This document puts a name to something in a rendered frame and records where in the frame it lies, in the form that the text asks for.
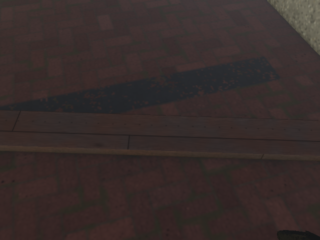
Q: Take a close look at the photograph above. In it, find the robot right hand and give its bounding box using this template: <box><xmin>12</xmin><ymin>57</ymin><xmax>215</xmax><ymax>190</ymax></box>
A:
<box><xmin>277</xmin><ymin>230</ymin><xmax>320</xmax><ymax>240</ymax></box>

